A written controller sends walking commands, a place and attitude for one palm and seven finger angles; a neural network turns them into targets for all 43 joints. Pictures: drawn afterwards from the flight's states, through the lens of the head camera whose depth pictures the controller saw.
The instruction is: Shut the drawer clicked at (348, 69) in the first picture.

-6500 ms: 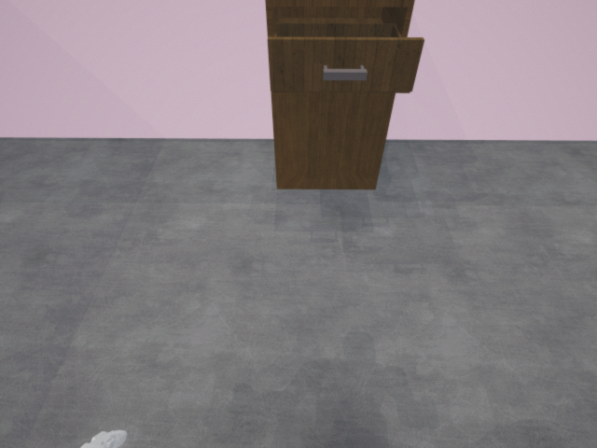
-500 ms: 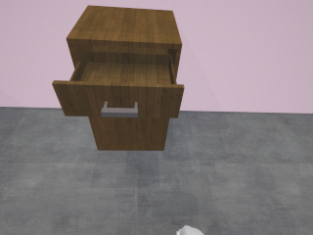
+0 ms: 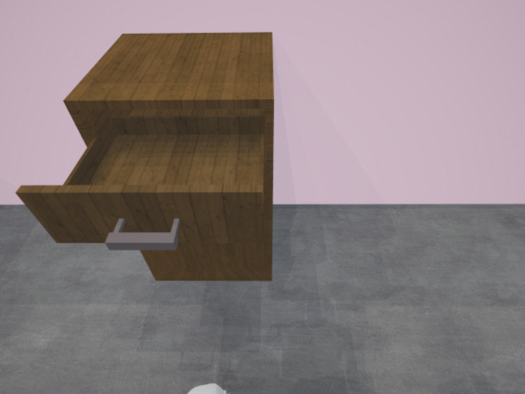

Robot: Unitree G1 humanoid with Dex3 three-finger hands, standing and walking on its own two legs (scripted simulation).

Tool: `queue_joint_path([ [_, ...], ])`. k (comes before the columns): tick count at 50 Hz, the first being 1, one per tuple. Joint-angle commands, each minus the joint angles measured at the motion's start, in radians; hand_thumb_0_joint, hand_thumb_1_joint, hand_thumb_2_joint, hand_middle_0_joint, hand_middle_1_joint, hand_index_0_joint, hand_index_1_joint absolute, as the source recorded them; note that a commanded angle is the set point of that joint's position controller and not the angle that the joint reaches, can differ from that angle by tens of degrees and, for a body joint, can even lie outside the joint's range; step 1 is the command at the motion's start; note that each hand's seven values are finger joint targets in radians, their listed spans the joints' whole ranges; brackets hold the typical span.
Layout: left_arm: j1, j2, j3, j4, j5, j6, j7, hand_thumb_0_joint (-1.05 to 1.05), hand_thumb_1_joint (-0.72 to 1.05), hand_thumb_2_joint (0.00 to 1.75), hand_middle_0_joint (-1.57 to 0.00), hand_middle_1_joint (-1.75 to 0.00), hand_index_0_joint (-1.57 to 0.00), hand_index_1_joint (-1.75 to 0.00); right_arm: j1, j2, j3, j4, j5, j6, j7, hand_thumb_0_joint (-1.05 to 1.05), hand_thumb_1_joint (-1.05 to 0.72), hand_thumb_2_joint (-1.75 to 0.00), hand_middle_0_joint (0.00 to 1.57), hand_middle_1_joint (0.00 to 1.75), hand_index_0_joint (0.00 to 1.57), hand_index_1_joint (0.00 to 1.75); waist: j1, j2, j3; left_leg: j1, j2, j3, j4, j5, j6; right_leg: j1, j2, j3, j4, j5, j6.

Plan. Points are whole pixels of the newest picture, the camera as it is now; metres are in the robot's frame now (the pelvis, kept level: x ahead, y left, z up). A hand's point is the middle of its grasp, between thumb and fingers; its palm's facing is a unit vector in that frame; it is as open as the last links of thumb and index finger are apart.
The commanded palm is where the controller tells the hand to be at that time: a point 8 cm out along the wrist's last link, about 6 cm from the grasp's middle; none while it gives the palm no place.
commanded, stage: take the last steps up to it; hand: left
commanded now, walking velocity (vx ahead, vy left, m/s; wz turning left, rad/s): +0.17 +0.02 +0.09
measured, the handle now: (145, 232) +0.41 +0.26 -0.02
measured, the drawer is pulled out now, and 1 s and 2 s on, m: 0.28 0.28 0.28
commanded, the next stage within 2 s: come to a stop and stand still in 0.10 s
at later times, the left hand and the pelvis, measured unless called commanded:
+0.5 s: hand out of the picture +0.04 +0.18 -0.19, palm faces +0.07 -0.98 -0.18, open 7.3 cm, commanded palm none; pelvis +0.07 +0.02 -0.01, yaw +0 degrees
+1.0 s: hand out of the picture +0.09 +0.15 -0.17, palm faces -0.01 -0.97 -0.23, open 7.3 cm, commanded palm none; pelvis +0.00 -0.04 -0.02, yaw +0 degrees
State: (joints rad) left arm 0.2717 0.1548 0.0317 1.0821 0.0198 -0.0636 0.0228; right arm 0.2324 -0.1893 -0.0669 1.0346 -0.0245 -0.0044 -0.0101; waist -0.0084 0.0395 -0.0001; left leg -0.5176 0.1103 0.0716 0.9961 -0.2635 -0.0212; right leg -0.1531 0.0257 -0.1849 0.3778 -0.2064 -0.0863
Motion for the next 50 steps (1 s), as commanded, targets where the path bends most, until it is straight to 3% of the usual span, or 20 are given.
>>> queue_joint_path([
  [1, 0.108, 0.099, 0.011, -0.002, 0.000, -0.023, 0.000, 0.00, 0.90, 0.90, -0.20, -0.30, -0.20, -0.30, 0.013, 0.005, 0.007, -0.030, 0.001, -0.003, 0.020, 0.00, -0.90, -0.90, 0.20, 0.30, 0.20, 0.30, 0.015, -0.105, 0.088, -0.013, 0.018, -0.025, -0.148, 0.018, -0.010, -0.004, -0.317, 0.233, -0.211, 0.216, -0.090],
  [8, 0.205, 0.106, 0.009, 0.052, 0.003, -0.010, 0.002, 0.00, 0.90, 0.90, -0.20, -0.30, -0.20, -0.30, -0.112, 0.012, 0.022, -0.057, 0.007, -0.020, 0.018, 0.00, -0.90, -0.90, 0.20, 0.30, 0.20, 0.30, 0.057, -0.119, 0.094, 0.095, -0.035, 0.016, -0.340, -0.031, 0.013, 0.073, -0.324, 0.226, -0.126, 0.409, -0.076],
  [11, 0.193, 0.084, 0.003, 0.064, -0.003, 0.000, 0.008, 0.00, 0.90, 0.90, -0.20, -0.30, -0.20, -0.30, -0.048, 0.010, 0.031, -0.023, 0.007, -0.033, 0.003, 0.00, -0.90, -0.90, 0.20, 0.30, 0.20, 0.30, 0.021, -0.110, 0.047, 0.275, -0.070, 0.030, -0.532, 0.094, 0.021, 0.069, -0.261, 0.166, 0.021, 0.571, -0.024],
  [12, 0.186, 0.067, -0.004, 0.062, -0.007, 0.005, 0.012, 0.00, 0.90, 0.90, -0.20, -0.30, -0.20, -0.30, 0.024, -0.013, 0.030, 0.003, 0.006, -0.042, -0.007, 0.00, -0.90, -0.90, 0.20, 0.30, 0.20, 0.30, -0.003, -0.079, -0.022, 0.415, -0.034, 0.001, -0.585, 0.361, 0.035, 0.045, -0.210, 0.123, 0.128, 0.594, 0.026],
  [13, 0.200, 0.032, -0.016, 0.059, -0.013, 0.005, 0.017, 0.00, 0.90, 0.90, -0.20, -0.30, -0.20, -0.30, 0.086, -0.061, 0.022, 0.023, 0.004, -0.047, -0.019, 0.00, -0.90, -0.90, 0.20, 0.30, 0.20, 0.30, -0.019, 0.005, -0.103, 0.625, 0.085, -0.084, -0.504, 0.770, 0.087, -0.093, -0.158, 0.091, 0.227, 0.449, 0.071],
  [14, 0.217, 0.004, -0.029, 0.061, -0.020, 0.010, 0.025, 0.00, 0.90, 0.90, -0.20, -0.30, -0.20, -0.30, 0.126, -0.092, 0.021, 0.041, 0.013, -0.042, -0.030, 0.00, -0.90, -0.90, 0.20, 0.30, 0.20, 0.30, -0.018, 0.083, -0.154, 0.725, 0.212, -0.170, -0.479, 1.124, 0.169, -0.166, -0.115, 0.079, 0.285, 0.025, 0.106],
  [15, 0.230, 0.003, -0.029, 0.061, -0.015, 0.021, 0.031, 0.00, 0.90, 0.90, -0.20, -0.30, -0.20, -0.30, 0.114, -0.103, 0.023, 0.050, 0.022, -0.034, -0.034, 0.00, -0.90, -0.90, 0.20, 0.30, 0.20, 0.30, -0.005, 0.113, -0.116, 0.692, 0.277, -0.175, -0.519, 1.296, 0.218, -0.182, -0.102, 0.109, 0.349, -0.291, 0.114],
  [16, 0.220, 0.025, -0.023, 0.070, -0.017, 0.038, 0.034, 0.00, 0.90, 0.90, -0.20, -0.30, -0.20, -0.30, 0.068, -0.096, 0.036, 0.052, 0.023, -0.029, -0.044, 0.00, -0.90, -0.90, 0.20, 0.30, 0.20, 0.30, 0.004, 0.135, -0.090, 0.630, 0.269, -0.176, -0.564, 1.284, 0.228, -0.177, -0.111, 0.150, 0.378, -0.385, 0.125],
  [19, 0.183, 0.032, -0.010, 0.060, -0.008, 0.072, 0.035, 0.00, 0.90, 0.90, -0.20, -0.30, -0.20, -0.30, -0.022, -0.071, 0.031, 0.034, 0.023, -0.009, -0.051, 0.00, -0.90, -0.90, 0.20, 0.30, 0.20, 0.30, 0.026, 0.078, 0.043, 0.433, 0.206, -0.136, -0.639, 0.961, 0.197, -0.153, -0.126, 0.162, 0.369, -0.291, 0.118],
  [22, 0.185, 0.035, 0.007, 0.041, -0.003, 0.091, 0.029, 0.00, 0.90, 0.90, -0.20, -0.30, -0.20, -0.30, -0.045, -0.092, 0.005, 0.009, 0.018, -0.001, -0.049, 0.00, -0.90, -0.90, 0.20, 0.30, 0.20, 0.30, 0.030, 0.041, 0.005, 0.381, 0.206, -0.130, -0.652, 0.797, 0.196, -0.136, -0.108, 0.151, 0.413, -0.234, 0.117],
  [28, 0.171, 0.032, 0.017, -0.001, 0.005, 0.099, 0.018, 0.00, 0.90, 0.90, -0.20, -0.30, -0.20, -0.30, -0.118, -0.105, -0.009, -0.023, 0.006, 0.015, -0.029, 0.00, -0.90, -0.90, 0.20, 0.30, 0.20, 0.30, 0.056, 0.121, 0.003, 0.224, 0.163, -0.113, -0.671, 0.253, 0.162, -0.055, -0.095, 0.132, 0.313, -0.136, 0.110],
  [29, 0.209, 0.097, -0.001, -0.002, 0.009, 0.076, 0.041, 0.00, 0.90, 0.90, -0.20, -0.30, -0.20, -0.30, -0.152, -0.184, -0.022, -0.068, 0.028, -0.004, -0.028, 0.00, -0.90, -0.90, 0.20, 0.30, 0.20, 0.30, 0.083, -0.020, -0.024, 0.326, 0.146, -0.084, -0.391, 0.435, 0.092, -0.148, -0.151, 0.243, 0.026, -0.009, 0.092],
  [30, 0.149, 0.153, 0.014, -0.047, 0.020, 0.058, 0.035, 0.00, 0.90, 0.90, -0.20, -0.30, -0.20, -0.30, -0.095, -0.123, -0.002, -0.100, 0.020, 0.002, -0.018, 0.00, -0.90, -0.90, 0.20, 0.30, 0.20, 0.30, 0.035, -0.164, 0.017, 0.264, 0.017, -0.020, -0.307, 0.246, 0.030, -0.065, -0.193, 0.263, -0.031, 0.395, 0.073],
  [31, 0.070, 0.189, 0.016, -0.092, 0.010, 0.046, 0.029, 0.00, 0.90, 0.90, -0.20, -0.30, -0.20, -0.30, -0.008, -0.031, 0.006, -0.106, 0.020, 0.013, -0.006, 0.00, -0.90, -0.90, 0.20, 0.30, 0.20, 0.30, -0.015, -0.316, -0.033, 0.200, -0.065, 0.023, -0.315, -0.126, 0.007, -0.048, -0.315, 0.386, -0.017, 0.436, 0.017],
  [33, -0.005, 0.182, 0.002, -0.129, 0.012, 0.044, 0.028, 0.00, 0.90, 0.90, -0.20, -0.30, -0.20, -0.30, 0.000, -0.052, 0.004, -0.088, 0.015, 0.029, 0.004, 0.00, -0.90, -0.90, 0.20, 0.30, 0.20, 0.30, -0.026, -0.190, -0.016, 0.271, -0.082, 0.007, -0.289, -0.141, -0.005, -0.164, -0.266, 0.301, -0.058, 0.066, -0.039],
  [37, -0.072, 0.191, 0.014, -0.170, 0.001, 0.060, 0.024, 0.00, 0.90, 0.90, -0.20, -0.30, -0.20, -0.30, 0.081, -0.064, 0.011, -0.075, 0.006, 0.029, 0.009, 0.00, -0.90, -0.90, 0.20, 0.30, 0.20, 0.30, -0.052, -0.076, 0.111, 0.343, -0.072, -0.027, -0.439, -0.061, 0.013, -0.369, -0.186, 0.279, -0.050, -0.403, 0.003],
  [39, -0.053, 0.191, 0.016, -0.175, 0.001, 0.072, 0.018, 0.00, 0.90, 0.90, -0.20, -0.30, -0.20, -0.30, 0.086, -0.084, 0.013, -0.081, -0.003, 0.030, 0.010, 0.00, -0.90, -0.90, 0.20, 0.30, 0.20, 0.30, -0.033, -0.015, 0.180, 0.210, -0.053, -0.090, -0.526, -0.201, 0.030, -0.356, -0.146, 0.261, -0.035, -0.491, 0.027],
  [41, -0.014, 0.193, 0.022, -0.177, 0.003, 0.077, 0.015, 0.00, 0.90, 0.90, -0.20, -0.30, -0.20, -0.30, 0.089, -0.093, 0.014, -0.088, -0.007, 0.031, 0.011, 0.00, -0.90, -0.90, 0.20, 0.30, 0.20, 0.30, -0.008, -0.030, 0.202, 0.111, -0.055, -0.115, -0.566, -0.285, 0.039, -0.313, -0.138, 0.263, -0.043, -0.532, 0.035],
  [45, -0.030, 0.196, 0.028, -0.184, -0.002, 0.068, 0.012, 0.00, 0.90, 0.90, -0.20, -0.30, -0.20, -0.30, 0.175, -0.060, 0.023, -0.065, -0.006, 0.027, 0.003, 0.00, -0.90, -0.90, 0.20, 0.30, 0.20, 0.30, -0.025, -0.157, 0.104, 0.221, -0.092, -0.050, -0.416, -0.107, 0.025, -0.311, -0.202, 0.315, -0.102, -0.488, 0.001],
  [50, -0.038, 0.173, 0.028, -0.186, -0.007, 0.073, 0.006, 0.00, 0.90, 0.90, -0.20, -0.30, -0.20, -0.30, 0.226, -0.063, 0.028, -0.044, -0.008, 0.020, 0.002, 0.00, -0.90, -0.90, 0.20, 0.30, 0.20, 0.30, -0.018, -0.057, 0.076, 0.175, -0.071, -0.123, -0.515, -0.205, 0.041, -0.292, -0.157, 0.246, -0.035, -0.515, 0.025],
])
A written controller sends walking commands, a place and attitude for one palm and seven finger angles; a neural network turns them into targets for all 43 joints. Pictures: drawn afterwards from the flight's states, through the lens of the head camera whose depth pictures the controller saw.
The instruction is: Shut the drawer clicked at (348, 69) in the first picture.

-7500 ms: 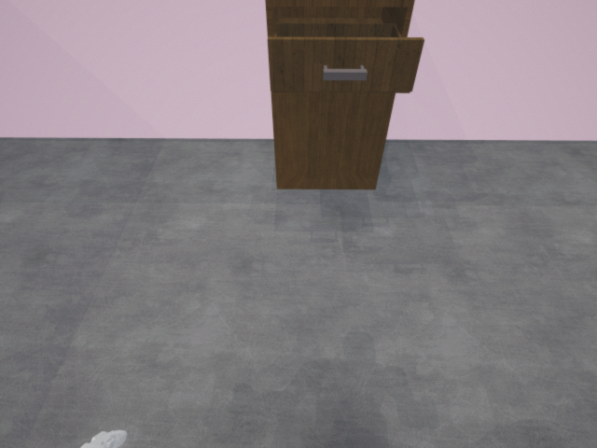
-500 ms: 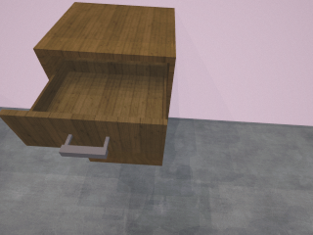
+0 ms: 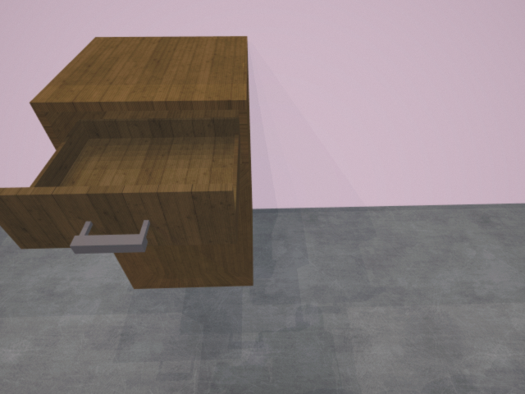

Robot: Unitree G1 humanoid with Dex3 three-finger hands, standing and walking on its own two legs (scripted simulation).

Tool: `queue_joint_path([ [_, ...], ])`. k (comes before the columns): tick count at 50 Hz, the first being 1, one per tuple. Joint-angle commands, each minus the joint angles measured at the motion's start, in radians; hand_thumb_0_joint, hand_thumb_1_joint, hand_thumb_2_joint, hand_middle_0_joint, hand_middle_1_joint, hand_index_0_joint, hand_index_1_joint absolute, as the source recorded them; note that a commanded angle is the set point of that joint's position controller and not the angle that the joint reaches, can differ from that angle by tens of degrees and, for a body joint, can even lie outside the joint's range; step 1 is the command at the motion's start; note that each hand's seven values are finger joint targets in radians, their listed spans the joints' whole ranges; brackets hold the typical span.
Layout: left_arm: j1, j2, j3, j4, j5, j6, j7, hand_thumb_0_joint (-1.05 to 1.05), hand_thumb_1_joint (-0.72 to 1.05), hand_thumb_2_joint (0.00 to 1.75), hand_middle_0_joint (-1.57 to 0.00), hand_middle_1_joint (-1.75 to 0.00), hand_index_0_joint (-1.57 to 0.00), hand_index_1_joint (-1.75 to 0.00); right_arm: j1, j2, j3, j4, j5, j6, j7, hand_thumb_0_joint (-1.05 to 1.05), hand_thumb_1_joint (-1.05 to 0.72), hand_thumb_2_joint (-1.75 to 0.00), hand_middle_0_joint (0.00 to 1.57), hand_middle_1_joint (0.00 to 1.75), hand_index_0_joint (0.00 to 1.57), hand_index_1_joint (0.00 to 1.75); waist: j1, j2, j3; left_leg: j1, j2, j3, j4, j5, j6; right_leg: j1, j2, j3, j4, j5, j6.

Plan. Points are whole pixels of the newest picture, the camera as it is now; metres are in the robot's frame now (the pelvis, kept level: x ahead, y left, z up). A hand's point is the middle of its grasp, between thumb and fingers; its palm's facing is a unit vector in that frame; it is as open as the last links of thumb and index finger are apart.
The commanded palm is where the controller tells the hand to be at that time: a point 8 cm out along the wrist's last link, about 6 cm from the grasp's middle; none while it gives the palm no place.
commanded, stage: come to a stop and stand still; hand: left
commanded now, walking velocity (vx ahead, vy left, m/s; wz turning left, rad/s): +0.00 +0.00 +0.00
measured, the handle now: (113, 234) +0.40 +0.29 +0.00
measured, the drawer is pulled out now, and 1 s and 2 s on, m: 0.28 0.28 0.28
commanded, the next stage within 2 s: look again from close up in 0.84 s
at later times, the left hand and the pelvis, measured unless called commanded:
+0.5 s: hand out of the picture -0.12 +0.17 -0.17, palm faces +0.13 -0.97 -0.19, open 7.3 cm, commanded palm none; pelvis -0.07 +0.01 +0.00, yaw +3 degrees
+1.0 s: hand out of the picture -0.11 +0.17 -0.16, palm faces +0.09 -0.98 -0.20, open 7.3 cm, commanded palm none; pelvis -0.09 +0.00 +0.01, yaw +3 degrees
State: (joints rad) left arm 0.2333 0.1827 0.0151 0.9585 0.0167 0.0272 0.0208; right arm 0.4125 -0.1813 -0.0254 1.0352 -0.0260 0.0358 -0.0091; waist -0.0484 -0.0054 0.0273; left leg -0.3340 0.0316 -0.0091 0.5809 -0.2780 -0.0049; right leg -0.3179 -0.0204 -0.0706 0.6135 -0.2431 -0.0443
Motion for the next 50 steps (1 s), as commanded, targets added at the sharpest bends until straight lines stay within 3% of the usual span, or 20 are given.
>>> queue_joint_path([
  [1, 0.005, 0.142, 0.046, -0.060, -0.002, -0.013, 0.008, 0.00, 0.90, 0.90, -0.20, -0.30, -0.20, -0.30, 0.043, -0.078, -0.016, -0.046, -0.008, -0.018, 0.001, 0.00, -0.90, -0.90, 0.20, 0.30, 0.20, 0.30, 0.028, -0.003, 0.084, -0.065, 0.010, -0.061, -0.115, -0.252, 0.030, -0.137, -0.102, 0.130, -0.266, -0.509, -0.008],
  [5, 0.039, 0.126, 0.051, -0.038, -0.004, -0.013, 0.003, 0.00, 0.90, 0.90, -0.20, -0.30, -0.20, -0.30, 0.050, -0.065, -0.016, -0.034, -0.011, -0.016, -0.006, 0.00, -0.90, -0.90, 0.20, 0.30, 0.20, 0.30, 0.035, -0.014, 0.059, -0.088, -0.003, -0.060, -0.098, -0.204, 0.030, -0.102, -0.092, 0.127, -0.216, -0.446, -0.013],
  [8, 0.027, 0.100, 0.057, -0.035, -0.003, -0.001, -0.004, 0.00, 0.90, 0.90, -0.20, -0.30, -0.20, -0.30, 0.075, -0.077, -0.024, -0.026, -0.014, -0.012, -0.011, 0.00, -0.90, -0.90, 0.20, 0.30, 0.20, 0.30, 0.017, 0.084, 0.023, -0.115, 0.016, -0.115, -0.169, -0.307, 0.044, -0.107, -0.027, 0.052, -0.086, -0.421, 0.014],
  [10, 0.150, 0.048, 0.056, -0.005, -0.008, 0.011, -0.004, 0.00, 0.90, 0.90, -0.20, -0.30, -0.20, -0.30, -0.049, -0.115, -0.033, -0.049, -0.010, -0.011, -0.016, 0.00, -0.90, -0.90, 0.20, 0.30, 0.20, 0.30, 0.090, 0.271, -0.006, -0.403, 0.110, -0.237, -0.392, -0.398, 0.091, 0.181, 0.083, -0.056, 0.311, -0.239, 0.040],
  [12, 0.322, -0.006, 0.049, 0.036, -0.003, 0.018, 0.001, 0.00, 0.90, 0.90, -0.20, -0.30, -0.20, -0.30, -0.224, -0.140, -0.034, -0.096, -0.007, -0.009, -0.017, 0.00, -0.90, -0.90, 0.20, 0.30, 0.20, 0.30, 0.182, 0.290, -0.017, -0.517, 0.128, -0.252, -0.429, -0.398, 0.107, 0.313, 0.086, -0.046, 0.385, -0.199, 0.036],
  [14, 0.390, -0.011, 0.042, 0.057, -0.001, -0.004, 0.000, 0.00, 0.90, 0.90, -0.20, -0.30, -0.20, -0.30, -0.231, -0.114, -0.034, -0.096, -0.011, -0.004, -0.018, 0.00, -0.90, -0.90, 0.20, 0.30, 0.20, 0.30, 0.190, 0.092, 0.061, -0.451, 0.049, -0.157, -0.197, -0.355, 0.052, 0.273, 0.035, 0.036, -0.010, -0.251, 0.009],
  [15, 0.362, 0.042, 0.042, 0.057, 0.008, -0.017, 0.006, 0.00, 0.90, 0.90, -0.20, -0.30, -0.20, -0.30, -0.194, -0.058, -0.032, -0.098, 0.002, 0.007, -0.018, 0.00, -0.90, -0.90, 0.20, 0.30, 0.20, 0.30, 0.159, -0.192, 0.101, -0.389, -0.060, -0.059, 0.069, -0.271, 0.007, 0.103, -0.120, 0.295, -0.335, -0.513, -0.046],
  [16, 0.221, 0.088, 0.031, 0.011, 0.011, -0.018, 0.018, 0.00, 0.90, 0.90, -0.20, -0.30, -0.20, -0.30, -0.133, -0.006, -0.041, -0.092, 0.008, 0.016, -0.021, 0.00, -0.90, -0.90, 0.20, 0.30, 0.20, 0.30, 0.079, -0.297, 0.199, -0.328, -0.064, -0.042, 0.309, -0.143, 0.002, -0.141, -0.326, 0.533, -0.516, -0.606, -0.102],
  [17, 0.078, 0.088, 0.025, -0.036, 0.007, -0.026, 0.021, 0.00, 0.90, 0.90, -0.20, -0.30, -0.20, -0.30, -0.073, -0.046, -0.042, -0.074, 0.003, 0.020, -0.011, 0.00, -0.90, -0.90, 0.20, 0.30, 0.20, 0.30, 0.001, -0.122, 0.172, -0.170, -0.030, -0.086, 0.413, -0.068, 0.007, -0.282, -0.315, 0.478, -0.522, -0.492, -0.110],
  [18, -0.012, 0.094, 0.032, -0.051, 0.004, -0.041, 0.020, 0.00, 0.90, 0.90, -0.20, -0.30, -0.20, -0.30, -0.005, -0.030, -0.044, -0.032, 0.003, 0.024, -0.001, 0.00, -0.90, -0.90, 0.20, 0.30, 0.20, 0.30, -0.039, -0.114, 0.093, -0.088, -0.035, -0.050, 0.476, -0.027, -0.003, -0.298, -0.255, 0.409, -0.518, -0.484, -0.083],
  [20, -0.065, 0.095, 0.034, -0.064, 0.007, -0.051, 0.027, 0.00, 0.90, 0.90, -0.20, -0.30, -0.20, -0.30, 0.046, -0.050, -0.052, -0.013, 0.009, 0.026, 0.008, 0.00, -0.90, -0.90, 0.20, 0.30, 0.20, 0.30, -0.059, -0.202, 0.092, -0.015, -0.021, -0.012, 0.518, -0.014, -0.009, -0.358, -0.218, 0.325, -0.506, -0.480, -0.077],
  [24, 0.078, 0.095, 0.040, -0.010, 0.019, -0.039, 0.030, 0.00, 0.90, 0.90, -0.20, -0.30, -0.20, -0.30, -0.036, -0.013, -0.031, -0.033, 0.014, -0.007, 0.004, 0.00, -0.90, -0.90, 0.20, 0.30, 0.20, 0.30, 0.024, -0.126, 0.082, 0.044, -0.025, 0.045, 0.121, -0.145, 0.011, -0.152, -0.192, 0.280, -0.412, -0.332, -0.097],
  [26, 0.141, 0.096, 0.041, 0.020, 0.015, -0.025, 0.028, 0.00, 0.90, 0.90, -0.20, -0.30, -0.20, -0.30, -0.002, 0.013, -0.014, -0.010, 0.011, -0.020, 0.000, 0.00, -0.90, -0.90, 0.20, 0.30, 0.20, 0.30, 0.030, -0.031, 0.073, 0.200, -0.058, 0.079, -0.192, -0.072, 0.020, -0.157, -0.129, 0.240, -0.319, -0.358, -0.053],
  [27, 0.167, 0.082, 0.040, 0.028, 0.010, -0.020, 0.029, 0.00, 0.90, 0.90, -0.20, -0.30, -0.20, -0.30, 0.021, 0.000, -0.009, -0.002, 0.008, -0.029, -0.007, 0.00, -0.90, -0.90, 0.20, 0.30, 0.20, 0.30, 0.034, 0.029, 0.059, 0.215, -0.034, 0.066, -0.287, -0.051, 0.028, -0.111, -0.080, 0.205, -0.226, -0.303, -0.024],
  [29, 0.203, 0.020, 0.028, 0.036, -0.007, -0.022, 0.018, 0.00, 0.90, 0.90, -0.20, -0.30, -0.20, -0.30, -0.039, -0.069, -0.016, -0.030, 0.000, -0.039, -0.019, 0.00, -0.90, -0.90, 0.20, 0.30, 0.20, 0.30, 0.061, 0.236, 0.047, 0.121, 0.161, -0.167, -0.389, -0.151, 0.101, -0.089, 0.008, 0.106, -0.052, -0.161, 0.028],
  [30, 0.214, 0.016, 0.026, 0.027, -0.004, -0.026, 0.012, 0.00, 0.90, 0.90, -0.20, -0.30, -0.20, -0.30, -0.097, -0.096, -0.022, -0.066, 0.004, -0.039, -0.023, 0.00, -0.90, -0.90, 0.20, 0.30, 0.20, 0.30, 0.083, 0.182, 0.035, 0.037, 0.217, -0.176, -0.387, -0.125, 0.137, -0.024, 0.008, 0.064, -0.007, -0.096, 0.037],
  [31, 0.174, 0.019, 0.019, 0.055, 0.006, -0.021, 0.013, 0.00, 0.90, 0.90, -0.20, -0.30, -0.20, -0.30, -0.162, -0.063, -0.009, -0.049, 0.008, -0.050, -0.027, 0.00, -0.90, -0.90, 0.20, 0.30, 0.20, 0.30, 0.087, 0.263, 0.055, -0.007, 0.183, -0.172, -0.405, -0.108, 0.128, 0.024, -0.020, 0.072, -0.005, -0.065, 0.036],
  [36, 0.181, 0.014, 0.008, 0.080, 0.005, -0.024, -0.002, 0.00, 0.90, 0.90, -0.20, -0.30, -0.20, -0.30, -0.139, -0.074, -0.004, -0.028, 0.010, -0.044, -0.026, 0.00, -0.90, -0.90, 0.20, 0.30, 0.20, 0.30, 0.089, 0.022, 0.114, -0.073, 0.089, -0.118, -0.346, -0.234, 0.080, 0.111, -0.015, 0.132, -0.178, -0.010, 0.022],
  [41, 0.143, 0.053, 0.016, 0.085, 0.002, -0.036, 0.008, 0.00, 0.90, 0.90, -0.20, -0.30, -0.20, -0.30, -0.019, -0.045, 0.002, 0.024, 0.006, -0.026, -0.018, 0.00, -0.90, -0.90, 0.20, 0.30, 0.20, 0.30, 0.046, -0.105, 0.123, 0.002, 0.020, -0.056, -0.240, -0.234, 0.062, -0.019, -0.066, 0.234, -0.347, -0.326, 0.002],
  [50, 0.135, 0.054, 0.018, 0.091, -0.005, -0.045, 0.013, 0.00, 0.90, 0.90, -0.20, -0.30, -0.20, -0.30, 0.049, -0.004, 0.021, 0.073, 0.006, -0.040, -0.019, 0.00, -0.90, -0.90, 0.20, 0.30, 0.20, 0.30, 0.049, -0.013, 0.078, -0.007, 0.022, -0.049, -0.259, -0.168, 0.051, 0.049, -0.073, 0.221, -0.345, -0.258, -0.005],
])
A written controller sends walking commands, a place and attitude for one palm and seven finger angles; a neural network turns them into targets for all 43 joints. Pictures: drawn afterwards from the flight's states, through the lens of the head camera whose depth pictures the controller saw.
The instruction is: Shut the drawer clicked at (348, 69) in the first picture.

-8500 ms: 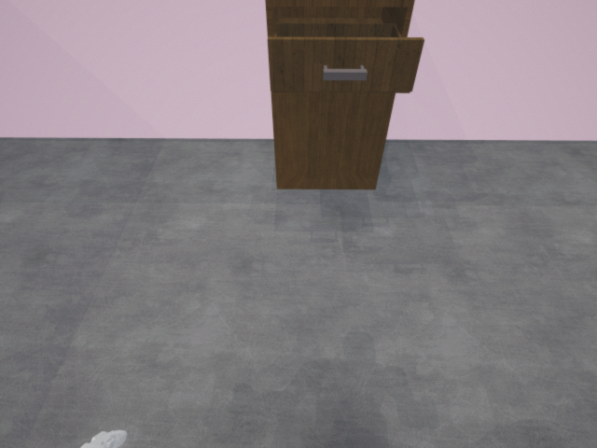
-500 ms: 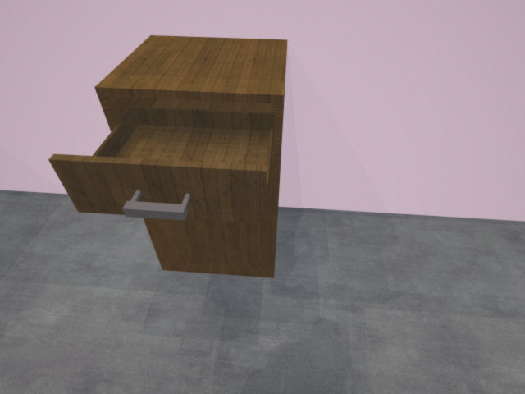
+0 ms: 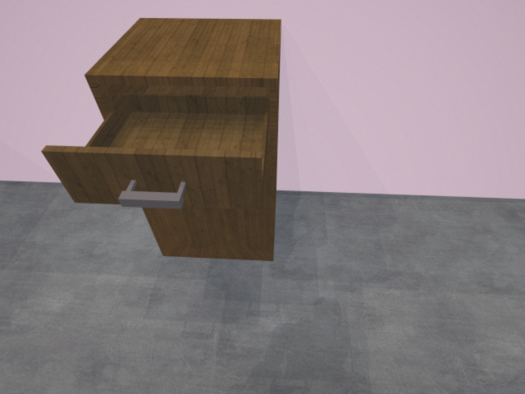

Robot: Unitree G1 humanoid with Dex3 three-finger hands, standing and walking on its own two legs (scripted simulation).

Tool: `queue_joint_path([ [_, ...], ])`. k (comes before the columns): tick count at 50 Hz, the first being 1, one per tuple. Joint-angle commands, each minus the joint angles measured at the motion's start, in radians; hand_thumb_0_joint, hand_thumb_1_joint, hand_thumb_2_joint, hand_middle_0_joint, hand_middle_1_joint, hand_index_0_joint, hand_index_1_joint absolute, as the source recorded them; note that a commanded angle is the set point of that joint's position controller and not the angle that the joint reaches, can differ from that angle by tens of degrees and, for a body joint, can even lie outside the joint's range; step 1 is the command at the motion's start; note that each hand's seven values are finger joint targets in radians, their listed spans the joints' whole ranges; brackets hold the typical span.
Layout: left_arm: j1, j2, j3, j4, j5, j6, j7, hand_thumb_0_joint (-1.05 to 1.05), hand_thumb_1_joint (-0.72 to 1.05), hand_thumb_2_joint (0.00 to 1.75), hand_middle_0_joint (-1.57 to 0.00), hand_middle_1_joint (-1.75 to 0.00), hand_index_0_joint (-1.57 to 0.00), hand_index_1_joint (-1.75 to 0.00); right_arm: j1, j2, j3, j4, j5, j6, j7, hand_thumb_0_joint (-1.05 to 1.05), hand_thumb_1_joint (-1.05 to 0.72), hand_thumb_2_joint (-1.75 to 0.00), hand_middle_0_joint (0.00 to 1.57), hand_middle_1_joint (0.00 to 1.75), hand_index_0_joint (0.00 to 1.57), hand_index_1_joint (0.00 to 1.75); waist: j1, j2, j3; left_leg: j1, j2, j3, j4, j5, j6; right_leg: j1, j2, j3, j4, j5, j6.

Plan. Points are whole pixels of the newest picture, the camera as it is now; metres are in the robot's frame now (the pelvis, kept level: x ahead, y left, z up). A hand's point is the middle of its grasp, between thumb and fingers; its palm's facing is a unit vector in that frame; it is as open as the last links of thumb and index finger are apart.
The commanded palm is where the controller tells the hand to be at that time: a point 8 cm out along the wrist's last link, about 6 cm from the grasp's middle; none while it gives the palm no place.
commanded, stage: look again from close up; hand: left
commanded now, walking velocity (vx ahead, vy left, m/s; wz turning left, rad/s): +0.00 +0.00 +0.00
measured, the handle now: (154, 192) +0.51 +0.27 -0.01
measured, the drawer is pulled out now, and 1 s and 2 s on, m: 0.28 0.28 0.28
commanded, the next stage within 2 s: shuffle to correct the standing spot in 0.44 s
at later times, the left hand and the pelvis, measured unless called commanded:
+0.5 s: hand out of the picture +0.03 +0.17 -0.17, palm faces +0.04 -0.98 -0.18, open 7.3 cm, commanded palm none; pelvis +0.05 +0.01 +0.00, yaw +0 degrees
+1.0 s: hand out of the picture +0.11 +0.21 -0.19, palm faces +0.05 -0.99 -0.15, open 7.3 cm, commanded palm none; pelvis +0.13 +0.04 -0.01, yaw +1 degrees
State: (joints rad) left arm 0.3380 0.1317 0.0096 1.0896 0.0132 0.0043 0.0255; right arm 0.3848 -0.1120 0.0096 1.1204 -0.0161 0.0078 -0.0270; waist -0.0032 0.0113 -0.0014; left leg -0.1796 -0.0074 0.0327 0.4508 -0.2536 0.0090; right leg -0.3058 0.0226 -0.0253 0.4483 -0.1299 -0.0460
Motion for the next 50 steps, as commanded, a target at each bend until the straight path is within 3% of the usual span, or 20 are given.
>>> queue_joint_path([
  [1, 0.032, 0.102, 0.024, -0.039, -0.002, -0.022, 0.008, 0.00, 0.90, 0.90, -0.20, -0.30, -0.20, -0.30, 0.084, -0.071, -0.013, -0.012, -0.006, -0.011, -0.001, 0.00, -0.90, -0.90, 0.20, 0.30, 0.20, 0.30, 0.002, -0.037, 0.119, -0.171, 0.058, -0.091, -0.124, -0.194, 0.037, 0.025, -0.114, 0.179, -0.180, -0.381, -0.003],
  [10, 0.036, 0.086, 0.018, -0.022, -0.006, -0.027, 0.007, 0.00, 0.90, 0.90, -0.20, -0.30, -0.20, -0.30, 0.119, -0.059, -0.004, 0.006, -0.005, -0.021, -0.008, 0.00, -0.90, -0.90, 0.20, 0.30, 0.20, 0.30, 0.005, -0.001, 0.099, -0.157, 0.074, -0.096, -0.139, -0.124, 0.033, 0.072, -0.110, 0.156, -0.148, -0.259, -0.013],
  [14, 0.038, 0.077, 0.010, -0.010, -0.008, -0.034, 0.007, 0.00, 0.90, 0.90, -0.20, -0.30, -0.20, -0.30, 0.113, -0.061, 0.000, 0.007, -0.001, -0.033, -0.012, 0.00, -0.90, -0.90, 0.20, 0.30, 0.20, 0.30, 0.005, 0.022, 0.084, -0.122, 0.086, -0.089, -0.140, -0.041, 0.029, 0.102, -0.113, 0.144, -0.118, -0.134, -0.018],
  [19, 0.046, 0.069, 0.000, 0.003, -0.009, -0.042, 0.009, 0.00, 0.90, 0.90, -0.20, -0.30, -0.20, -0.30, 0.097, -0.073, 0.002, 0.008, 0.006, -0.046, -0.018, 0.00, -0.90, -0.90, 0.20, 0.30, 0.20, 0.30, 0.004, 0.006, 0.037, -0.060, 0.104, -0.085, -0.134, 0.104, 0.027, 0.157, -0.115, 0.113, -0.065, 0.078, -0.018],
  [27, 0.040, 0.069, -0.004, 0.010, -0.006, -0.039, 0.012, 0.00, 0.90, 0.90, -0.20, -0.30, -0.20, -0.30, 0.058, -0.077, 0.001, 0.010, 0.008, -0.043, -0.024, 0.00, -0.90, -0.90, 0.20, 0.30, 0.20, 0.30, 0.003, -0.010, 0.079, -0.014, 0.110, -0.075, -0.132, 0.167, 0.027, 0.133, -0.113, 0.106, -0.054, 0.132, -0.011],
  [30, 0.039, 0.083, 0.004, 0.001, 0.002, -0.034, 0.008, 0.00, 0.90, 0.90, -0.20, -0.30, -0.20, -0.30, 0.064, -0.093, -0.004, 0.011, 0.002, -0.035, -0.019, 0.00, -0.90, -0.90, 0.20, 0.30, 0.20, 0.30, 0.004, -0.015, 0.087, -0.024, 0.096, -0.063, -0.125, -0.015, 0.036, 0.123, -0.105, 0.115, -0.050, -0.061, -0.028],
  [31, 0.039, 0.085, 0.007, -0.002, 0.004, -0.032, 0.006, 0.00, 0.90, 0.90, -0.20, -0.30, -0.20, -0.30, 0.057, -0.095, -0.004, 0.013, 0.000, -0.033, -0.017, 0.00, -0.90, -0.90, 0.20, 0.30, 0.20, 0.30, 0.010, -0.024, 0.121, -0.047, 0.090, -0.058, -0.116, -0.063, 0.039, 0.104, -0.110, 0.126, -0.060, -0.133, -0.032],
  [35, 0.066, 0.119, 0.027, -0.014, 0.006, -0.030, 0.001, 0.00, 0.90, 0.90, -0.20, -0.30, -0.20, -0.30, 0.051, -0.084, -0.005, -0.010, -0.004, -0.030, -0.009, 0.00, -0.90, -0.90, 0.20, 0.30, 0.20, 0.30, 0.022, -0.090, 0.145, -0.117, 0.043, -0.016, -0.033, -0.123, 0.037, 0.128, -0.152, 0.215, -0.113, -0.274, -0.074],
  [37, 0.102, 0.139, 0.043, -0.015, 0.006, -0.034, 0.001, 0.00, 0.90, 0.90, -0.20, -0.30, -0.20, -0.30, 0.037, -0.076, -0.006, -0.027, -0.004, -0.036, -0.008, 0.00, -0.90, -0.90, 0.20, 0.30, 0.20, 0.30, 0.036, -0.133, 0.124, -0.178, 0.013, 0.018, 0.064, -0.122, 0.027, 0.198, -0.208, 0.291, -0.128, -0.223, -0.115],
  [39, 0.132, 0.160, 0.057, -0.016, 0.007, -0.039, 0.006, 0.00, 0.90, 0.90, -0.20, -0.30, -0.20, -0.30, 0.026, -0.077, -0.008, -0.043, -0.004, -0.041, -0.009, 0.00, -0.90, -0.90, 0.20, 0.30, 0.20, 0.30, 0.043, -0.150, 0.087, -0.223, 0.023, 0.026, 0.137, -0.155, 0.018, 0.257, -0.284, 0.367, -0.134, -0.123, -0.169],
  [41, 0.115, 0.159, 0.065, -0.027, 0.009, -0.038, 0.007, 0.00, 0.90, 0.90, -0.20, -0.30, -0.20, -0.30, 0.034, -0.073, -0.012, -0.046, -0.002, -0.046, -0.006, 0.00, -0.90, -0.90, 0.20, 0.30, 0.20, 0.30, 0.028, -0.100, 0.084, -0.171, 0.037, 0.026, 0.082, -0.158, 0.020, 0.212, -0.292, 0.330, -0.087, -0.062, -0.179],
  [42, 0.082, 0.150, 0.062, -0.039, 0.009, -0.034, 0.005, 0.00, 0.90, 0.90, -0.20, -0.30, -0.20, -0.30, 0.076, -0.071, -0.012, -0.032, -0.001, -0.051, -0.003, 0.00, -0.90, -0.90, 0.20, 0.30, 0.20, 0.30, 0.002, -0.057, 0.075, -0.062, 0.039, 0.023, -0.017, -0.105, 0.025, 0.145, -0.248, 0.251, -0.017, -0.035, -0.154],
  [43, 0.032, 0.119, 0.052, -0.056, 0.005, -0.030, -0.001, 0.00, 0.90, 0.90, -0.20, -0.30, -0.20, -0.30, 0.141, -0.088, -0.013, -0.008, -0.004, -0.058, -0.004, 0.00, -0.90, -0.90, 0.20, 0.30, 0.20, 0.30, -0.030, 0.042, 0.078, 0.065, 0.074, -0.019, -0.118, -0.020, 0.043, 0.037, -0.155, 0.126, 0.108, -0.059, -0.110],
  [44, -0.018, 0.070, 0.038, -0.089, 0.005, -0.031, -0.010, 0.00, 0.90, 0.90, -0.20, -0.30, -0.20, -0.30, 0.235, -0.152, -0.030, 0.017, -0.015, -0.063, -0.011, 0.00, -0.90, -0.90, 0.20, 0.30, 0.20, 0.30, -0.072, 0.247, 0.084, 0.224, 0.227, -0.220, -0.167, 0.187, 0.116, -0.187, -0.030, -0.032, 0.352, -0.185, -0.047],
  [45, -0.090, 0.057, 0.028, -0.126, 0.015, -0.041, -0.007, 0.00, 0.90, 0.90, -0.20, -0.30, -0.20, -0.30, 0.310, -0.163, -0.027, 0.041, -0.012, -0.056, -0.018, 0.00, -0.90, -0.90, 0.20, 0.30, 0.20, 0.30, -0.098, 0.321, 0.131, 0.350, 0.338, -0.308, -0.170, 0.571, 0.182, -0.408, 0.005, -0.080, 0.538, -0.433, -0.015],
  [46, -0.131, 0.083, 0.035, -0.133, 0.016, -0.041, -0.002, 0.00, 0.90, 0.90, -0.20, -0.30, -0.20, -0.30, 0.328, -0.136, -0.010, 0.050, -0.013, -0.052, -0.025, 0.00, -0.90, -0.90, 0.20, 0.30, 0.20, 0.30, -0.102, 0.252, 0.155, 0.372, 0.336, -0.283, -0.115, 0.840, 0.200, -0.469, -0.021, -0.026, 0.652, -0.438, -0.018],
  [47, -0.141, 0.089, 0.042, -0.131, 0.011, -0.044, -0.006, 0.00, 0.90, 0.90, -0.20, -0.30, -0.20, -0.30, 0.297, -0.112, 0.002, 0.034, -0.013, -0.059, -0.027, 0.00, -0.90, -0.90, 0.20, 0.30, 0.20, 0.30, -0.082, 0.186, 0.160, 0.336, 0.326, -0.237, -0.100, 0.906, 0.213, -0.474, -0.050, -0.011, 0.708, -0.409, -0.025],
  [48, -0.150, 0.076, 0.042, -0.135, 0.009, -0.044, -0.014, 0.00, 0.90, 0.90, -0.20, -0.30, -0.20, -0.30, 0.256, -0.120, 0.001, 0.011, -0.015, -0.066, -0.026, 0.00, -0.90, -0.90, 0.20, 0.30, 0.20, 0.30, -0.065, 0.119, 0.173, 0.312, 0.313, -0.211, -0.103, 0.872, 0.223, -0.478, -0.067, -0.018, 0.743, -0.388, -0.028],
  [50, -0.176, 0.055, 0.036, -0.151, 0.008, -0.039, -0.030, 0.00, 0.90, 0.90, -0.20, -0.30, -0.20, -0.30, 0.216, -0.131, -0.002, -0.010, -0.014, -0.077, -0.028, 0.00, -0.90, -0.90, 0.20, 0.30, 0.20, 0.30, -0.045, 0.056, 0.183, 0.300, 0.286, -0.176, -0.146, 0.801, 0.217, -0.503, -0.069, -0.041, 0.754, -0.336, -0.018],
])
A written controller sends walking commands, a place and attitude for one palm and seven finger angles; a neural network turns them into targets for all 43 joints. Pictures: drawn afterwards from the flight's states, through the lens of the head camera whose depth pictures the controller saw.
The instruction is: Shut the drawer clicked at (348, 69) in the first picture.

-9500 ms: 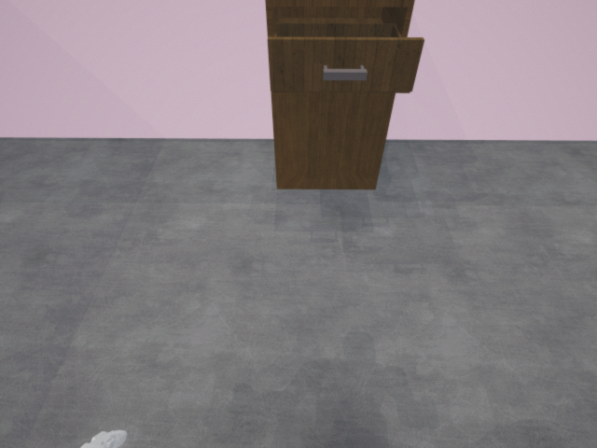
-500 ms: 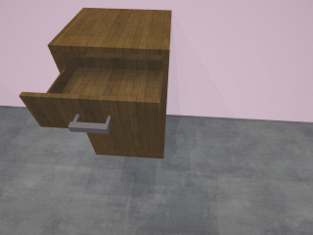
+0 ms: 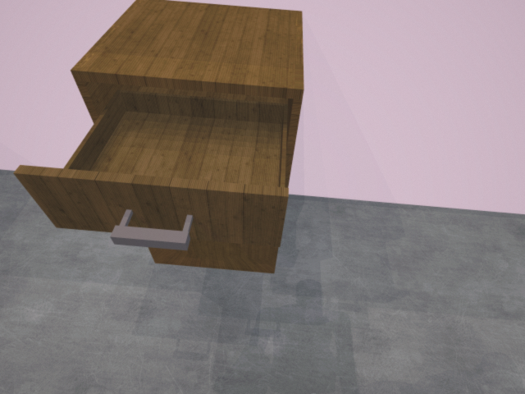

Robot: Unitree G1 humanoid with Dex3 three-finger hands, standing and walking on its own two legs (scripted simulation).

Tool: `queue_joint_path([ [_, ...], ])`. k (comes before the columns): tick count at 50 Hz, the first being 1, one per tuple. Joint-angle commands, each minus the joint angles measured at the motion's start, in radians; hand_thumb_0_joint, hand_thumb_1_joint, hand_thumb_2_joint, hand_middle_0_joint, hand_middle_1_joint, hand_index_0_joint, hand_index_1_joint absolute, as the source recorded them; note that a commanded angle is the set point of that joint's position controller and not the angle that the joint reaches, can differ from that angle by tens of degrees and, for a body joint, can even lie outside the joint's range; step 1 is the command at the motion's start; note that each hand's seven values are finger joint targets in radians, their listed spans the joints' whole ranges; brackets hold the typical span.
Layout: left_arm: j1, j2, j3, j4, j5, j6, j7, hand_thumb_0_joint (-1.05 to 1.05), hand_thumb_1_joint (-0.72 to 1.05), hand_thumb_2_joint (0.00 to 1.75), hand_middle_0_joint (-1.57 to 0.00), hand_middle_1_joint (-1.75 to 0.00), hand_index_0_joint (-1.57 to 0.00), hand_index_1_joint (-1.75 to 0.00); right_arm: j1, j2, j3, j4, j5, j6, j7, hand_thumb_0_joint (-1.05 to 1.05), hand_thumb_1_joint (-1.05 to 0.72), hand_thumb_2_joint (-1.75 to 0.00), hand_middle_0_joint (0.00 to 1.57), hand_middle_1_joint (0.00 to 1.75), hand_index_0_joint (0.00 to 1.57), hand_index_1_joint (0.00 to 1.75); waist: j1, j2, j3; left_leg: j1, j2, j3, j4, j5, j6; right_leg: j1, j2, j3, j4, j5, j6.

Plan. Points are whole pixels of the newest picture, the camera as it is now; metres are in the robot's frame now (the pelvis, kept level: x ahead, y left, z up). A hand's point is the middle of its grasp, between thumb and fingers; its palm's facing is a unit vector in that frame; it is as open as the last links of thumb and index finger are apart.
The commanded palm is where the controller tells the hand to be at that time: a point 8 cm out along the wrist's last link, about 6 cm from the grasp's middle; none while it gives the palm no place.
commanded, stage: shuffle to correct the standing spot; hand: left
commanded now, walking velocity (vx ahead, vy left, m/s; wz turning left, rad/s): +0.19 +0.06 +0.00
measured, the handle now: (155, 227) +0.38 +0.21 -0.01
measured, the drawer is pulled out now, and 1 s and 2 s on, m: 0.28 0.28 0.28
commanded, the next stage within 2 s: come to a stop and stand still in 0.14 s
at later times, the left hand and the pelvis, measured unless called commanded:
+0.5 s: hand (163, 365) +0.20 +0.18 -0.16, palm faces +0.03 -0.97 -0.23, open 7.2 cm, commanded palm none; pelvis +0.13 -0.01 +0.00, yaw +1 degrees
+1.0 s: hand out of the picture +0.12 +0.17 -0.17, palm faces -0.01 -0.97 -0.26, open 7.3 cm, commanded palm none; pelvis +0.10 -0.02 +0.00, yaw -2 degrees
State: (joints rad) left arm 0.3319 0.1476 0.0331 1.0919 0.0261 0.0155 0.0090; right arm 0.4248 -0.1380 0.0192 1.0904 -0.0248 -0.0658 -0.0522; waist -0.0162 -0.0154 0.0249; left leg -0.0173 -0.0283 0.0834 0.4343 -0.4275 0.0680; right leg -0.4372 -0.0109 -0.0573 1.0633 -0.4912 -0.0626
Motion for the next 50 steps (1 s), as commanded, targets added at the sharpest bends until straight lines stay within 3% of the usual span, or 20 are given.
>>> queue_joint_path([
  [1, -0.194, 0.028, 0.010, -0.165, -0.005, -0.046, -0.019, 0.00, 0.90, 0.90, -0.20, -0.30, -0.20, -0.30, 0.175, -0.112, -0.011, 0.021, -0.006, -0.008, -0.004, 0.00, -0.90, -0.90, 0.20, 0.30, 0.20, 0.30, -0.028, 0.089, 0.162, 0.126, 0.284, -0.195, -0.151, 0.971, 0.142, -0.369, -0.034, -0.032, 0.126, 0.056, 0.003],
  [6, -0.209, 0.038, 0.000, -0.206, -0.016, -0.042, -0.025, 0.00, 0.90, 0.90, -0.20, -0.30, -0.20, -0.30, 0.122, -0.134, -0.010, 0.021, 0.006, -0.012, -0.001, 0.00, -0.90, -0.90, 0.20, 0.30, 0.20, 0.30, 0.029, 0.161, 0.109, 0.014, 0.211, -0.048, -0.132, 1.200, 0.076, -0.060, 0.030, -0.131, -0.213, 0.173, -0.022],
  [9, 0.058, 0.097, 0.023, -0.125, -0.009, -0.052, -0.007, 0.00, 0.90, 0.90, -0.20, -0.30, -0.20, -0.30, 0.070, -0.198, -0.037, 0.007, 0.019, -0.008, 0.005, 0.00, -0.90, -0.90, 0.20, 0.30, 0.20, 0.30, 0.148, 0.086, -0.070, -0.012, 0.212, -0.030, 0.162, 1.197, 0.049, 0.308, 0.054, -0.081, -0.413, 0.315, -0.047],
  [10, 0.165, 0.148, 0.036, -0.095, -0.002, -0.058, 0.000, 0.00, 0.90, 0.90, -0.20, -0.30, -0.20, -0.30, 0.066, -0.187, -0.041, -0.001, 0.028, -0.005, 0.014, 0.00, -0.90, -0.90, 0.20, 0.30, 0.20, 0.30, 0.193, 0.005, -0.125, -0.158, 0.158, -0.030, 0.370, 0.964, 0.023, 0.507, -0.025, 0.020, -0.489, 0.412, -0.087],
  [11, 0.202, 0.220, 0.050, -0.086, 0.001, -0.067, 0.010, 0.00, 0.90, 0.90, -0.20, -0.30, -0.20, -0.30, 0.114, -0.112, -0.038, -0.011, 0.039, -0.005, 0.024, 0.00, -0.90, -0.90, 0.20, 0.30, 0.20, 0.30, 0.180, -0.207, -0.190, -0.395, -0.005, -0.016, 0.703, 0.155, -0.019, 0.667, -0.310, 0.420, -0.600, 0.605, -0.213],
  [12, 0.160, 0.261, 0.058, -0.092, -0.020, -0.060, 0.012, 0.00, 0.90, 0.90, -0.20, -0.30, -0.20, -0.30, 0.117, -0.104, -0.047, -0.027, 0.028, 0.013, 0.024, 0.00, -0.90, -0.90, 0.20, 0.30, 0.20, 0.30, 0.128, -0.210, -0.194, -0.445, -0.025, -0.090, 0.962, -0.161, -0.024, 0.558, -0.462, 0.643, -0.751, 0.607, -0.294],
  [13, 0.060, 0.237, 0.057, -0.124, -0.026, -0.052, 0.018, 0.00, 0.90, 0.90, -0.20, -0.30, -0.20, -0.30, 0.076, -0.099, -0.053, -0.043, 0.018, 0.029, 0.027, 0.00, -0.90, -0.90, 0.20, 0.30, 0.20, 0.30, 0.094, -0.084, -0.025, -0.508, 0.036, -0.142, 0.987, -0.124, -0.022, 0.390, -0.450, 0.597, -0.813, 0.398, -0.302],
  [14, -0.035, 0.196, 0.043, -0.150, -0.021, -0.051, 0.026, 0.00, 0.90, 0.90, -0.20, -0.30, -0.20, -0.30, 0.036, -0.057, -0.045, -0.057, 0.011, 0.032, 0.037, 0.00, -0.90, -0.90, 0.20, 0.30, 0.20, 0.30, 0.057, -0.011, 0.095, -0.501, 0.065, -0.132, 0.892, -0.089, -0.030, 0.170, -0.386, 0.492, -0.830, 0.310, -0.169],
  [16, -0.148, 0.111, 0.014, -0.169, -0.014, -0.051, 0.031, 0.00, 0.90, 0.90, -0.20, -0.30, -0.20, -0.30, 0.059, -0.034, -0.036, -0.032, 0.000, 0.076, 0.033, 0.00, -0.90, -0.90, 0.20, 0.30, 0.20, 0.30, -0.011, -0.146, 0.123, -0.393, 0.108, -0.119, 0.790, -0.011, -0.062, -0.028, -0.311, 0.301, -0.839, 0.420, -0.166],
  [18, -0.166, 0.128, 0.016, -0.179, -0.006, -0.047, 0.034, 0.00, 0.90, 0.90, -0.20, -0.30, -0.20, -0.30, 0.070, -0.023, -0.038, -0.032, 0.011, 0.094, 0.030, 0.00, -0.90, -0.90, 0.20, 0.30, 0.20, 0.30, -0.037, -0.111, 0.043, -0.291, 0.091, -0.089, 0.609, -0.003, -0.085, -0.033, -0.260, 0.151, -0.780, 0.631, -0.142],
  [22, -0.085, 0.195, 0.048, -0.164, -0.003, -0.036, 0.028, 0.00, 0.90, 0.90, -0.20, -0.30, -0.20, -0.30, -0.026, -0.027, -0.053, -0.069, 0.015, 0.090, 0.034, 0.00, -0.90, -0.90, 0.20, 0.30, 0.20, 0.30, 0.017, -0.041, -0.040, -0.312, 0.045, -0.015, 0.393, 0.061, -0.112, 0.126, -0.248, 0.160, -0.682, 0.734, -0.146],
  [27, -0.102, 0.209, 0.053, -0.173, -0.009, -0.010, 0.020, 0.00, 0.90, 0.90, -0.20, -0.30, -0.20, -0.30, -0.072, -0.071, -0.076, -0.111, 0.017, 0.085, 0.026, 0.00, -0.90, -0.90, 0.20, 0.30, 0.20, 0.30, -0.001, -0.136, -0.046, -0.209, 0.040, -0.019, 0.134, 0.220, -0.111, 0.146, -0.228, 0.178, -0.589, 0.700, -0.095],
  [28, -0.103, 0.190, 0.048, -0.179, -0.012, -0.004, 0.019, 0.00, 0.90, 0.90, -0.20, -0.30, -0.20, -0.30, -0.069, -0.091, -0.081, -0.107, 0.016, 0.080, 0.025, 0.00, -0.90, -0.90, 0.20, 0.30, 0.20, 0.30, -0.006, -0.099, -0.050, -0.133, 0.069, -0.029, 0.042, 0.321, -0.098, 0.121, -0.189, 0.149, -0.536, 0.640, -0.056],
  [30, -0.046, 0.104, 0.033, -0.190, -0.025, 0.010, 0.022, 0.00, 0.90, 0.90, -0.20, -0.30, -0.20, -0.30, -0.102, -0.201, -0.095, -0.151, 0.007, 0.066, 0.022, 0.00, -0.90, -0.90, 0.20, 0.30, 0.20, 0.30, 0.013, 0.249, -0.060, -0.128, 0.412, -0.361, -0.098, 0.876, 0.073, 0.019, 0.009, -0.001, -0.239, -0.035, 0.062],
  [31, -0.049, 0.126, 0.035, -0.187, -0.023, 0.017, 0.032, 0.00, 0.90, 0.90, -0.20, -0.30, -0.20, -0.30, -0.145, -0.217, -0.092, -0.174, 0.000, 0.074, 0.019, 0.00, -0.90, -0.90, 0.20, 0.30, 0.20, 0.30, 0.007, 0.187, -0.040, -0.252, 0.460, -0.375, -0.117, 0.868, 0.161, 0.068, 0.020, 0.067, -0.044, -0.147, 0.059],
  [36, 0.008, 0.130, 0.047, -0.155, -0.010, 0.027, 0.026, 0.00, 0.90, 0.90, -0.20, -0.30, -0.20, -0.30, -0.283, -0.158, -0.075, -0.204, -0.001, 0.069, 0.007, 0.00, -0.90, -0.90, 0.20, 0.30, 0.20, 0.30, 0.046, 0.170, -0.067, -0.230, 0.318, -0.185, -0.087, 0.702, 0.115, -0.019, 0.011, 0.114, 0.159, 0.030, 0.075],
  [43, 0.002, 0.091, 0.018, -0.166, -0.010, 0.018, 0.015, 0.00, 0.90, 0.90, -0.20, -0.30, -0.20, -0.30, -0.217, -0.189, -0.105, -0.163, -0.003, 0.087, 0.017, 0.00, -0.90, -0.90, 0.20, 0.30, 0.20, 0.30, 0.000, 0.184, -0.109, -0.133, 0.298, -0.214, -0.058, 0.454, 0.086, 0.116, -0.013, 0.017, -0.404, -0.003, 0.069],
  [45, 0.055, 0.108, 0.013, -0.137, -0.002, 0.002, 0.019, 0.00, 0.90, 0.90, -0.20, -0.30, -0.20, -0.30, -0.197, -0.168, -0.109, -0.150, 0.011, 0.091, 0.027, 0.00, -0.90, -0.90, 0.20, 0.30, 0.20, 0.30, 0.022, 0.065, -0.113, -0.203, 0.211, -0.144, 0.042, 0.366, 0.015, 0.248, -0.013, 0.031, -0.673, 0.250, 0.063],
  [47, 0.032, 0.201, 0.018, -0.145, 0.001, -0.009, 0.025, 0.00, 0.90, 0.90, -0.20, -0.30, -0.20, -0.30, -0.227, -0.079, -0.086, -0.182, 0.020, 0.098, 0.038, 0.00, -0.90, -0.90, 0.20, 0.30, 0.20, 0.30, 0.018, -0.229, -0.035, -0.366, 0.062, -0.022, 0.166, 0.064, -0.078, 0.217, -0.241, 0.299, -0.767, 0.409, -0.027],
  [50, -0.042, 0.167, 0.007, -0.147, -0.002, -0.027, 0.032, 0.00, 0.90, 0.90, -0.20, -0.30, -0.20, -0.30, -0.264, -0.073, -0.078, -0.160, 0.012, 0.105, 0.041, 0.00, -0.90, -0.90, 0.20, 0.30, 0.20, 0.30, 0.009, -0.212, -0.003, -0.322, 0.068, -0.071, 0.254, 0.040, -0.078, 0.139, -0.235, 0.278, -0.763, 0.478, -0.071],
])
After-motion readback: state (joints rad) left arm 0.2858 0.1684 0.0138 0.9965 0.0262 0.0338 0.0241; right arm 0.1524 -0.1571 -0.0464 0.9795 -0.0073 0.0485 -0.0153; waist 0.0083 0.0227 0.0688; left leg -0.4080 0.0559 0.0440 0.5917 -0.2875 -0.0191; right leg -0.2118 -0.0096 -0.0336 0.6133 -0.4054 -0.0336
